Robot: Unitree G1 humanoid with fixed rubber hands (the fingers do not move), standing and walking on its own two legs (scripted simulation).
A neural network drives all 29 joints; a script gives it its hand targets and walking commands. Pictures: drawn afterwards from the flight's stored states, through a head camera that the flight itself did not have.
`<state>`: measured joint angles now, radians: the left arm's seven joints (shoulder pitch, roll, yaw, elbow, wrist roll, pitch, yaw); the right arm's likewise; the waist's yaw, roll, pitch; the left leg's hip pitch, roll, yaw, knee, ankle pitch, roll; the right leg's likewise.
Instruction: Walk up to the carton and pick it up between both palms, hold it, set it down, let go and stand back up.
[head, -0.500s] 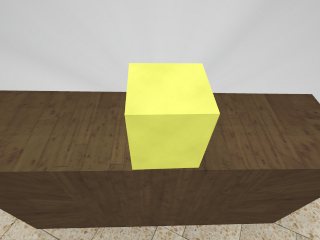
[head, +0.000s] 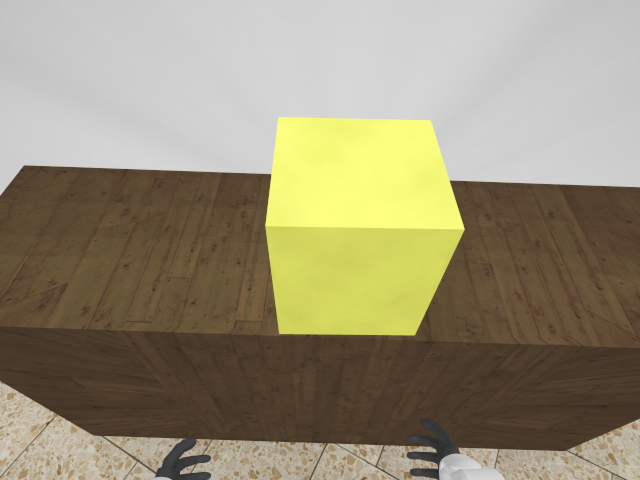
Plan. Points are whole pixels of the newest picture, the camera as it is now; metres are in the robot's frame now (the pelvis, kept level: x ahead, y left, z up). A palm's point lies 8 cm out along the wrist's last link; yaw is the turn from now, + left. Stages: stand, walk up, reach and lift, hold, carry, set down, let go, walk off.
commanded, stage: reach and lift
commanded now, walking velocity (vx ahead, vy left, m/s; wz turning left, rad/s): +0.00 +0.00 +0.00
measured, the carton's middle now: (350, 233) +0.46 -0.03 +0.04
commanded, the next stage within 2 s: none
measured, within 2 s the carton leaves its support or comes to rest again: neither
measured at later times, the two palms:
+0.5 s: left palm out of the picture +0.08 +0.20 -0.11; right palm out of the picture +0.09 -0.19 -0.09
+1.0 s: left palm out of the picture +0.15 +0.18 -0.06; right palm out of the picture +0.13 -0.20 -0.05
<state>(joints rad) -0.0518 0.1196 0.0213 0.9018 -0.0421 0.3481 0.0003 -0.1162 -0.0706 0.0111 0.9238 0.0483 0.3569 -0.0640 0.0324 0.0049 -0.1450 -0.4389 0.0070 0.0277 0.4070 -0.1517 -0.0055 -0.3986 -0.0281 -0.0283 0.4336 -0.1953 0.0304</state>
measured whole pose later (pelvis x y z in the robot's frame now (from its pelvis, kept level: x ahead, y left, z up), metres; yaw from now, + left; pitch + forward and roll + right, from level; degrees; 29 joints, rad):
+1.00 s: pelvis -0.10 +0.00 -0.02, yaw -1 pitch -2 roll -1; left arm -0.11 0.10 0.02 0.59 -0.09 0.33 0.12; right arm -0.07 -0.13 -0.01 0.55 0.09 0.33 -0.06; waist -0.01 -0.01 -0.02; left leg -0.41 0.02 0.04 0.59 -0.21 0.02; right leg -0.37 -0.01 0.00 0.60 -0.25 -0.01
